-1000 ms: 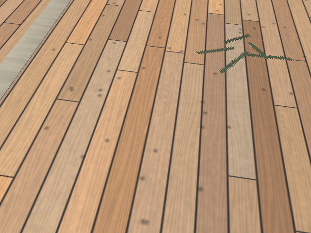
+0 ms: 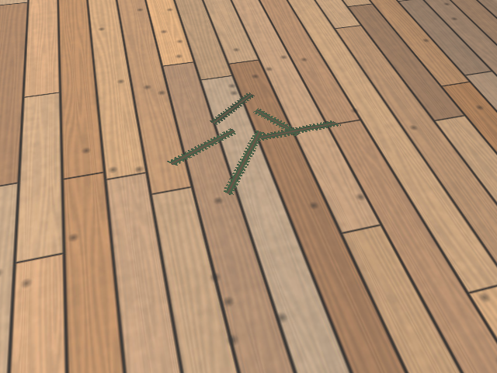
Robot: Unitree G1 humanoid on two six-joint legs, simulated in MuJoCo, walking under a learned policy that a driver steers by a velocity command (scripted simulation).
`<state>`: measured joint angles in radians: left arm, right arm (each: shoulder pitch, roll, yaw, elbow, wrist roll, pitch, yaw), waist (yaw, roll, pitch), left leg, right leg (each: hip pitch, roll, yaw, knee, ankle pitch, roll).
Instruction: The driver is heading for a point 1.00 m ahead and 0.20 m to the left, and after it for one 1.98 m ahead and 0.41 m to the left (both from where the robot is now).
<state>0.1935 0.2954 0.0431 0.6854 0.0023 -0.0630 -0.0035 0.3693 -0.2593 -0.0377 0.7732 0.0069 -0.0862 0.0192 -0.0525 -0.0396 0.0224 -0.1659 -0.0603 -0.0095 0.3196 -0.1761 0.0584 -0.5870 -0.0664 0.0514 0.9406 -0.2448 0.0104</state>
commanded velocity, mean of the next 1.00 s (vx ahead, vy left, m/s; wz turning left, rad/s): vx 0.50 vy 0.00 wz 0.40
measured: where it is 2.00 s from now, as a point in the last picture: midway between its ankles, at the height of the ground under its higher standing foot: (169, 220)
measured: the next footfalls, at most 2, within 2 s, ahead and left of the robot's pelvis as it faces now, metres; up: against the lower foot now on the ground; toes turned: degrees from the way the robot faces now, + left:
right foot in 0.24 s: +0.30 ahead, -0.14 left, +0.00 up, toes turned +9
left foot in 0.74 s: +0.49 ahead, +0.19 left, +0.00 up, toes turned +27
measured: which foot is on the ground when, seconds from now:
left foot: down 0.00-0.24, up 0.26-0.72, down 0.74-1.00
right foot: up 0.00-0.22, down 0.24-0.74, up 0.76-1.00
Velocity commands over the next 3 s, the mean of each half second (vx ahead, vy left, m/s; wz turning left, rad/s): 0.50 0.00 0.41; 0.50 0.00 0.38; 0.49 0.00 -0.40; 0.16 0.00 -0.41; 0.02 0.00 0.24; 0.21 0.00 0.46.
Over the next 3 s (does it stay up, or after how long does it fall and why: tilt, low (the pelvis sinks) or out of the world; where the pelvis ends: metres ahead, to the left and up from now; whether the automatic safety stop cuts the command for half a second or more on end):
stays up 1.04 0.22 0.00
